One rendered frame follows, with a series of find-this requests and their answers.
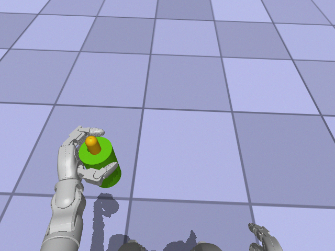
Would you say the right robot hand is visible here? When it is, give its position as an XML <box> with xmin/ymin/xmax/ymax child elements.
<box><xmin>248</xmin><ymin>223</ymin><xmax>283</xmax><ymax>251</ymax></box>

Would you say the bottle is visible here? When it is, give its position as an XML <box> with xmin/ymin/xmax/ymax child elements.
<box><xmin>79</xmin><ymin>136</ymin><xmax>121</xmax><ymax>188</ymax></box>

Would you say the left robot hand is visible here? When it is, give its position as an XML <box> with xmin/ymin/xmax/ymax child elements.
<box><xmin>57</xmin><ymin>125</ymin><xmax>118</xmax><ymax>186</ymax></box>

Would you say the left robot arm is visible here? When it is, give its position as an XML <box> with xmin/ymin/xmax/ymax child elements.
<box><xmin>40</xmin><ymin>178</ymin><xmax>86</xmax><ymax>251</ymax></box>

